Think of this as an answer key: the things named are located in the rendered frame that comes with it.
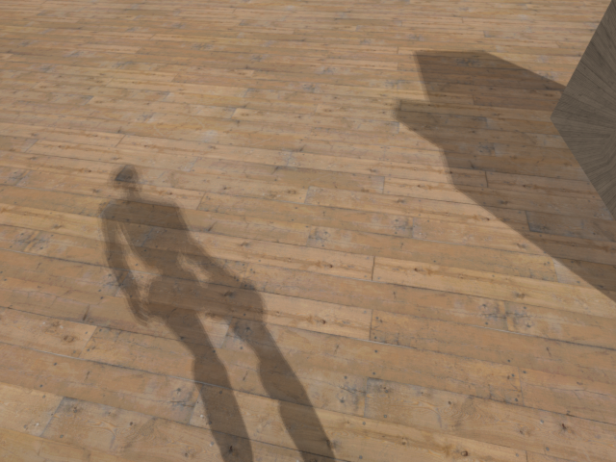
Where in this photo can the pedestal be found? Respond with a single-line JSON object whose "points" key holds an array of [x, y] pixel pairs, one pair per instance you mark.
{"points": [[585, 115]]}

